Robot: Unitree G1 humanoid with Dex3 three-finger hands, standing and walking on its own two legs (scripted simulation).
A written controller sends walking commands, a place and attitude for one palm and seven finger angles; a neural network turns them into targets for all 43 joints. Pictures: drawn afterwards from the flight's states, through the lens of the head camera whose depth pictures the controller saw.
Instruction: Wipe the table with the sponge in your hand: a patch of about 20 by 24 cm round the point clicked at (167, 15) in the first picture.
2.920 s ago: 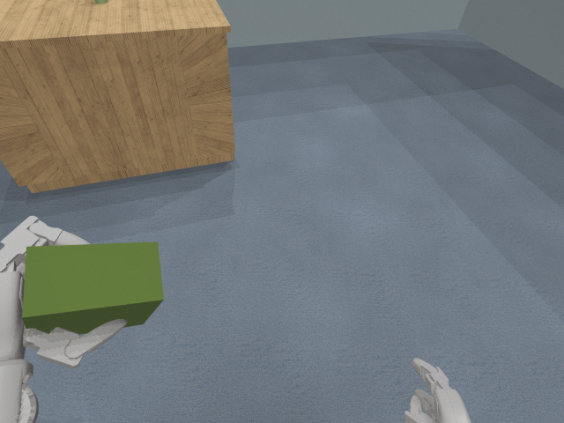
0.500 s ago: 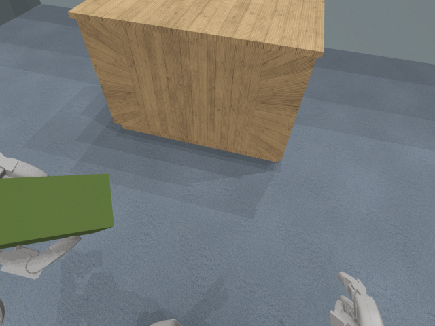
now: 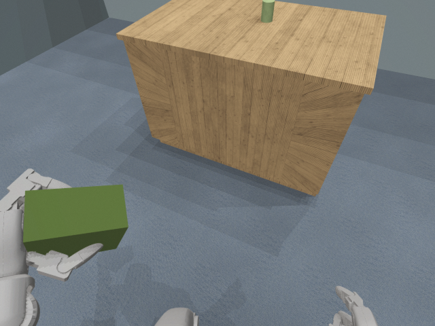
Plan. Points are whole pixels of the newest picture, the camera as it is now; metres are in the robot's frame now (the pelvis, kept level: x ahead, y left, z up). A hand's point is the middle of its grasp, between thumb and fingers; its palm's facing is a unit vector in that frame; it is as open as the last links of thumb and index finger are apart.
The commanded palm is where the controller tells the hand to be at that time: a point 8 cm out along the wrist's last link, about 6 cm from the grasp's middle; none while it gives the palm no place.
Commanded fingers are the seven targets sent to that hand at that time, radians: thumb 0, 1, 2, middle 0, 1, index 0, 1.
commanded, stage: walk to a spot facing it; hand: left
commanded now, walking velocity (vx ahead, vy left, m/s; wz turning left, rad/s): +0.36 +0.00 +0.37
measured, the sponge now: (91, 222) +0.23 +0.21 +0.13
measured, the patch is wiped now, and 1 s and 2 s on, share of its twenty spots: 0.00 0.00 0.00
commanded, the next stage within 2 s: turn to face it in 1.00 s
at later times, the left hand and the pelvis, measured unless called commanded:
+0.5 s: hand (51, 157) +0.30 +0.27 +0.19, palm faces +0.46 -0.77 -0.43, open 10.7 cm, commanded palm +0.26 +0.32 +0.18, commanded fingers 0.00 0.10 1.30 -1.20 -1.60 -1.20 -1.60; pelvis +0.13 +0.02 +0.01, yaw +6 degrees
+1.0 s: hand (77, 123) +0.39 +0.27 +0.18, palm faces +0.55 -0.65 -0.52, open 10.7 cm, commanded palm +0.32 +0.30 +0.18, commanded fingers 0.00 0.10 1.30 -1.20 -1.60 -1.20 -1.60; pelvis +0.24 -0.01 +0.01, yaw +17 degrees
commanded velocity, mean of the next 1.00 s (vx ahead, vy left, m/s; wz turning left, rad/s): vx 0.31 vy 0.00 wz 0.35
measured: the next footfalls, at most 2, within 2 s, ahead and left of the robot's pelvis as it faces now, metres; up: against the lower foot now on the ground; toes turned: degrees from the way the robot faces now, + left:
left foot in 0.20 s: +0.18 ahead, +0.13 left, +0.00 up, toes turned +12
right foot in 0.64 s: +0.26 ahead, -0.10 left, +0.00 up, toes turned -2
